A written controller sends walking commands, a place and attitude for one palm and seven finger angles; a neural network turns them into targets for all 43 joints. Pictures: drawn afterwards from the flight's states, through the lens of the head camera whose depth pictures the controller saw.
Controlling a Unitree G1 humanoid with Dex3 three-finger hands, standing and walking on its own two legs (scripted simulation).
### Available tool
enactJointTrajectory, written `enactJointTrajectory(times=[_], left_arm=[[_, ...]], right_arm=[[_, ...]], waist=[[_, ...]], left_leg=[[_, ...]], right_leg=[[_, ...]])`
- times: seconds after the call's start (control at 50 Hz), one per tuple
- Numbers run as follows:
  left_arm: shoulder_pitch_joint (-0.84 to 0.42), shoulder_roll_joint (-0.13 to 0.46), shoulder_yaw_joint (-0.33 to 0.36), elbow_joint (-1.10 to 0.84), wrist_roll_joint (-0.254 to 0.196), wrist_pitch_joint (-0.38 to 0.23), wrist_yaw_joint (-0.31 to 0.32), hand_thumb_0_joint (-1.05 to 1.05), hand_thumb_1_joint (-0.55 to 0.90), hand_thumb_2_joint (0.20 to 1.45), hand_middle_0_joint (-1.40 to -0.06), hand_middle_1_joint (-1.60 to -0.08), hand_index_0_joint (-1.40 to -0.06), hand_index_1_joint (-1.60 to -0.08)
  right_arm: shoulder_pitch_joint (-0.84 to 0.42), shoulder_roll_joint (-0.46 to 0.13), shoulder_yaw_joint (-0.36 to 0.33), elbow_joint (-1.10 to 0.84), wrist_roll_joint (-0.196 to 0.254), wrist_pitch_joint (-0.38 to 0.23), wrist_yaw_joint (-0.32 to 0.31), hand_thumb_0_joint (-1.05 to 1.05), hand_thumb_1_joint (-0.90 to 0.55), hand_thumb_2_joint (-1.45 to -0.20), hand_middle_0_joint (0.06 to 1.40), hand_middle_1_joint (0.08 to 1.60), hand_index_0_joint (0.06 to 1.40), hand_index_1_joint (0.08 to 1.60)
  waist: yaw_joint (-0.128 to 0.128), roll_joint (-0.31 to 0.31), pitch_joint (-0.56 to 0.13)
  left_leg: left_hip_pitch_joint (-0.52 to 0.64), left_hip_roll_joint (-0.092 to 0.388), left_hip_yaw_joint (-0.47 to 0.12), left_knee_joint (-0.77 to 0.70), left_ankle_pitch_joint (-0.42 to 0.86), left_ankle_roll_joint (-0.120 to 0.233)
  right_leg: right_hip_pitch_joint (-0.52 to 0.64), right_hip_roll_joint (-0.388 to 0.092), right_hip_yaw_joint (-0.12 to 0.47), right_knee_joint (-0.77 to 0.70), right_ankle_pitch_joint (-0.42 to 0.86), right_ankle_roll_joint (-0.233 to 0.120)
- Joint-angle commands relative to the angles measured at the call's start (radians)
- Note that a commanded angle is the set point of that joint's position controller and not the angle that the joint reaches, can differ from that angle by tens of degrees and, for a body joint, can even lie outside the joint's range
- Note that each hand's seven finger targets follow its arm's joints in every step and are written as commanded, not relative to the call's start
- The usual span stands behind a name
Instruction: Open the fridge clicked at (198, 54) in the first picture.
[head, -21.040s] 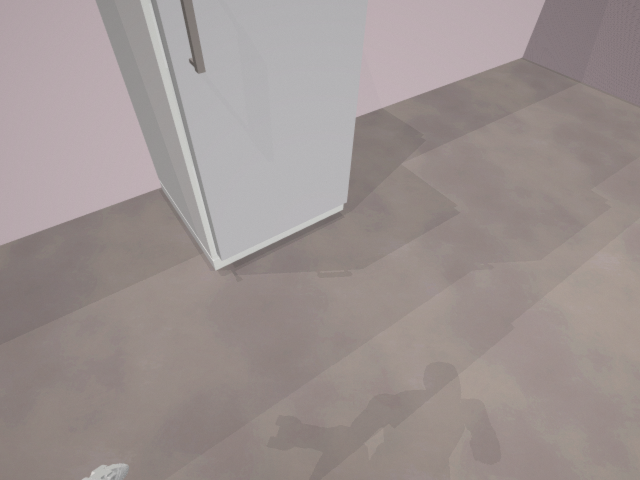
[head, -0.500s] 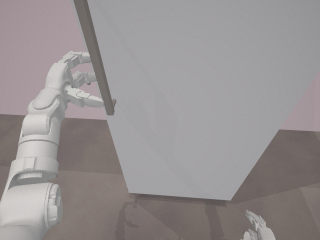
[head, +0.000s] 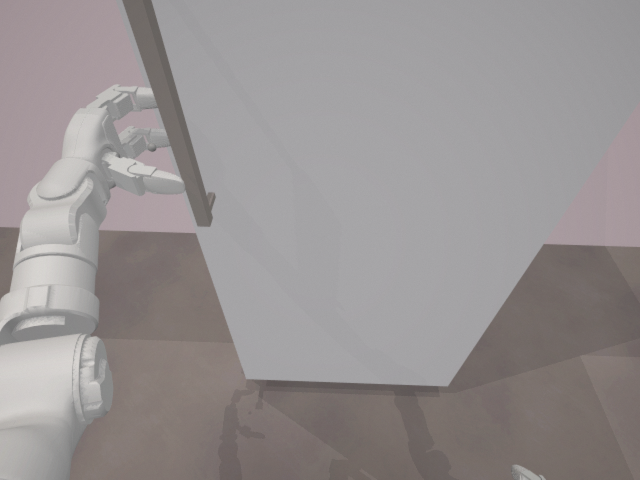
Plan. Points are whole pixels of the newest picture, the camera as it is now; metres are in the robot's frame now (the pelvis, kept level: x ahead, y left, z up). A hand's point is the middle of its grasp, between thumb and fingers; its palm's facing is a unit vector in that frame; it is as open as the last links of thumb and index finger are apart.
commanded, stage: slide the fingers in behind the handle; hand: left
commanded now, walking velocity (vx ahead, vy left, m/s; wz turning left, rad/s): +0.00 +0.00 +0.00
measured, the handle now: (181, 118) +0.48 +0.18 +0.22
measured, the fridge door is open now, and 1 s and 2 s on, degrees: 0 0 0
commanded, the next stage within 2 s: grip the handle and tug to test in 1.84 s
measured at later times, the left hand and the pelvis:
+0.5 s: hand (163, 151) +0.44 +0.19 +0.21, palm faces +0.00 -1.00 -0.02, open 14.0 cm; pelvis +0.00 +0.01 +0.00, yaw +0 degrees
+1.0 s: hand (186, 154) +0.43 +0.16 +0.21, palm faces -0.01 -1.00 +0.00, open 14.0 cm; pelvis +0.01 +0.00 +0.00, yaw +0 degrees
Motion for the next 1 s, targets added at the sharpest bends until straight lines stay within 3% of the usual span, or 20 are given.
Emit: enactJointTrajectory(times=[0.0, 0.04, 0.12, 0.14, 0.2, 0.26, 0.28, 0.34, 0.4, 0.44, 0.5, 0.54, 0.62, 0.64, 0.7, 0.78, 0.86, 0.9, 0.94, 0.98], left_arm=[[-0.602, 0.206, -0.006, -0.218, -0.006, -0.074, 0.014, 0.0, -0.5, 0.3, -0.3, -1.2, -0.3, -1.2], [-0.595, 0.232, 0.02, -0.172, -0.005, -0.078, 0.02, 0.0, -0.5, 0.3, -0.3, -1.2, -0.3, -1.2], [-0.593, 0.204, 0.007, -0.175, -0.013, -0.094, 0.013, 0.0, -0.5, 0.3, -0.3, -1.2, -0.3, -1.2], [-0.571, 0.238, 0.028, -0.176, -0.007, -0.101, 0.012, 0.0, -0.5, 0.3, -0.3, -1.2, -0.3, -1.2], [-0.562, 0.184, -0.008, -0.179, -0.017, -0.104, 0.004, 0.0, -0.5, 0.3, -0.3, -1.2, -0.3, -1.2], [-0.53, 0.235, 0.039, -0.197, -0.018, -0.104, 0.007, 0.0, -0.5, 0.3, -0.3, -1.2, -0.3, -1.2], [-0.53, 0.191, 0.007, -0.2, -0.02, -0.099, 0.008, 0.0, -0.5, 0.3, -0.3, -1.2, -0.3, -1.2], [-0.485, 0.208, 0.032, -0.213, -0.015, -0.084, 0.024, 0.0, -0.5, 0.3, -0.3, -1.2, -0.3, -1.2], [-0.471, 0.141, -0.007, -0.281, -0.02, -0.069, 0.032, 0.0, -0.5, 0.3, -0.3, -1.2, -0.3, -1.2], [-0.46, 0.208, 0.047, -0.297, -0.018, -0.062, 0.042, 0.0, -0.5, 0.3, -0.3, -1.2, -0.3, -1.2], [-0.477, 0.11, -0.023, -0.347, -0.025, -0.047, 0.05, 0.0, -0.5, 0.3, -0.3, -1.2, -0.3, -1.2], [-0.455, 0.158, 0.02, -0.333, -0.017, -0.034, 0.067, 0.0, -0.5, 0.3, -0.3, -1.2, -0.3, -1.2], [-0.454, 0.132, 0.006, -0.338, -0.012, -0.016, 0.079, 0.0, -0.5, 0.3, -0.3, -1.2, -0.3, -1.2], [-0.435, 0.17, 0.037, -0.349, -0.009, -0.019, 0.083, 0.0, -0.5, 0.3, -0.3, -1.2, -0.3, -1.2], [-0.424, 0.132, 0.009, -0.407, -0.013, -0.02, 0.076, 0.0, -0.5, 0.3, -0.3, -1.2, -0.3, -1.2], [-0.414, 0.08, -0.029, -0.411, -0.023, -0.001, 0.07, 0.0, -0.5, 0.3, -0.3, -1.2, -0.3, -1.2], [-0.42, 0.05, -0.047, -0.467, -0.028, 0.02, 0.081, 0.0, -0.5, 0.3, -0.3, -1.2, -0.3, -1.2], [-0.392, 0.036, -0.043, -0.452, -0.031, 0.037, 0.093, 0.0, -0.5, 0.3, -0.3, -1.2, -0.3, -1.2], [-0.367, 0.105, 0.018, -0.419, -0.026, 0.047, 0.109, 0.0, -0.5, 0.3, -0.3, -1.2, -0.3, -1.2], [-0.403, 0.076, -0.003, -0.428, -0.02, 0.049, 0.12, 0.0, -0.5, 0.3, -0.3, -1.2, -0.3, -1.2]], right_arm=[[-0.042, -0.134, -0.048, -0.123, 0.004, -0.055, -0.003, 0.0, -0.9, -0.9, 0.2, 0.3, 0.2, 0.3], [-0.03, -0.146, -0.052, -0.11, -0.002, -0.058, -0.004, 0.0, -0.9, -0.9, 0.2, 0.3, 0.2, 0.3], [-0.033, -0.137, -0.048, -0.118, -0.001, -0.068, -0.002, 0.0, -0.9, -0.9, 0.2, 0.3, 0.2, 0.3], [-0.03, -0.145, -0.05, -0.116, -0.002, -0.065, -0.002, 0.0, -0.9, -0.9, 0.2, 0.3, 0.2, 0.3], [-0.041, -0.134, -0.042, -0.126, 0.002, -0.07, 0.001, 0.0, -0.9, -0.9, 0.2, 0.3, 0.2, 0.3], [-0.049, -0.136, -0.043, -0.135, 0.002, -0.066, 0.001, 0.0, -0.9, -0.9, 0.2, 0.3, 0.2, 0.3], [-0.054, -0.13, -0.04, -0.136, 0.004, -0.067, 0.001, 0.0, -0.9, -0.9, 0.2, 0.3, 0.2, 0.3], [-0.064, -0.135, -0.043, -0.141, 0.003, -0.065, 0.003, 0.0, -0.9, -0.9, 0.2, 0.3, 0.2, 0.3], [-0.076, -0.121, -0.042, -0.154, 0.005, -0.065, 0.006, 0.0, -0.9, -0.9, 0.2, 0.3, 0.2, 0.3], [-0.076, -0.131, -0.045, -0.149, 0.001, -0.058, 0.003, 0.0, -0.9, -0.9, 0.2, 0.3, 0.2, 0.3], [-0.097, -0.114, -0.04, -0.157, 0.005, -0.059, 0.003, 0.0, -0.9, -0.9, 0.2, 0.3, 0.2, 0.3], [-0.101, -0.123, -0.041, -0.149, 0.001, -0.052, 0.002, 0.0, -0.9, -0.9, 0.2, 0.3, 0.2, 0.3], [-0.112, -0.111, -0.035, -0.154, 0.0, -0.046, 0.001, 0.0, -0.9, -0.9, 0.2, 0.3, 0.2, 0.3], [-0.113, -0.12, -0.039, -0.155, -0.002, -0.043, 0.001, 0.0, -0.9, -0.9, 0.2, 0.3, 0.2, 0.3], [-0.122, -0.107, -0.036, -0.168, -0.002, -0.042, 0.002, 0.0, -0.9, -0.9, 0.2, 0.3, 0.2, 0.3], [-0.13, -0.106, -0.039, -0.164, 0.003, -0.037, 0.001, 0.0, -0.9, -0.9, 0.2, 0.3, 0.2, 0.3], [-0.149, -0.102, -0.037, -0.167, 0.002, -0.032, 0.001, 0.0, -0.9, -0.9, 0.2, 0.3, 0.2, 0.3], [-0.151, -0.099, -0.036, -0.162, 0.001, -0.029, 0.003, 0.0, -0.9, -0.9, 0.2, 0.3, 0.2, 0.3], [-0.153, -0.112, -0.036, -0.153, -0.004, -0.018, -0.001, 0.0, -0.9, -0.9, 0.2, 0.3, 0.2, 0.3], [-0.161, -0.099, -0.031, -0.159, -0.003, -0.017, -0.002, 0.0, -0.9, -0.9, 0.2, 0.3, 0.2, 0.3]], waist=[[-0.028, 0.067, -0.303], [-0.029, 0.019, -0.285], [-0.023, 0.026, -0.314], [-0.013, 0.024, -0.329], [-0.015, 0.024, -0.31], [-0.001, 0.017, -0.316], [-0.008, 0.002, -0.303], [0.011, 0.018, -0.296], [0.01, 0.028, -0.317], [0.021, -0.002, -0.324], [0.008, 0.013, -0.305], [0.018, 0.01, -0.287], [0.019, 0.0, -0.284], [0.03, -0.006, -0.31], [0.032, 0.024, -0.351], [0.017, 0.007, -0.304], [0.022, 0.043, -0.318], [0.026, 0.014, -0.3], [0.035, -0.045, -0.277], [0.027, -0.046, -0.271]], left_leg=[[0.034, -0.019, -0.072, -0.058, 0.223, 0.021], [0.03, -0.014, -0.077, -0.058, 0.21, 0.023], [0.032, -0.017, -0.081, -0.062, 0.206, 0.022], [0.04, -0.016, -0.081, -0.06, 0.22, 0.02], [0.032, -0.015, -0.082, -0.065, 0.212, 0.02], [0.028, -0.013, -0.082, -0.07, 0.217, 0.022], [0.029, -0.014, -0.079, -0.071, 0.209, 0.023], [0.036, -0.01, -0.08, -0.073, 0.216, 0.02], [0.062, -0.009, -0.078, -0.072, 0.258, 0.018], [0.059, -0.008, -0.078, -0.072, 0.27, 0.018], [0.076, -0.007, -0.076, -0.075, 0.281, 0.016], [0.072, -0.008, -0.075, -0.076, 0.269, 0.017], [0.059, -0.011, -0.072, -0.084, 0.265, 0.017], [0.072, -0.011, -0.07, -0.08, 0.287, 0.017], [0.091, -0.012, -0.06, -0.074, 0.338, 0.017], [0.099, -0.008, -0.067, -0.077, 0.326, 0.016], [0.127, -0.01, -0.069, -0.076, 0.362, 0.013], [0.112, -0.012, -0.069, -0.076, 0.345, 0.013], [0.091, -0.013, -0.067, -0.084, 0.311, 0.017], [0.078, -0.017, -0.062, -0.086, 0.291, 0.021]], right_leg=[[0.158, -0.012, 0.088, -0.039, 0.195, 0.003], [0.139, -0.011, 0.086, -0.046, 0.168, 0.004], [0.152, -0.009, 0.086, -0.041, 0.165, 0.002], [0.161, -0.011, 0.084, -0.035, 0.171, -0.001], [0.155, -0.01, 0.083, -0.037, 0.171, 0.001], [0.171, -0.012, 0.083, -0.037, 0.17, 0.001], [0.165, -0.01, 0.082, -0.04, 0.166, 0.003], [0.161, -0.01, 0.081, -0.039, 0.157, 0.0], [0.17, -0.006, 0.074, -0.036, 0.198, 0.001], [0.195, -0.008, 0.077, -0.036, 0.21, -0.001], [0.179, -0.005, 0.071, -0.039, 0.22, 0.003], [0.178, -0.007, 0.076, -0.044, 0.205, 0.001], [0.193, -0.008, 0.076, -0.045, 0.211, 0.002], [0.215, -0.011, 0.081, -0.04, 0.231, 0.001], [0.249, -0.012, 0.082, -0.032, 0.301, 0.0], [0.216, -0.007, 0.072, -0.042, 0.282, 0.003], [0.216, -0.008, 0.067, -0.041, 0.298, 0.001], [0.213, -0.005, 0.065, -0.042, 0.289, 0.002], [0.225, -0.009, 0.07, -0.05, 0.264, 0.006], [0.222, -0.012, 0.075, -0.053, 0.254, 0.009]])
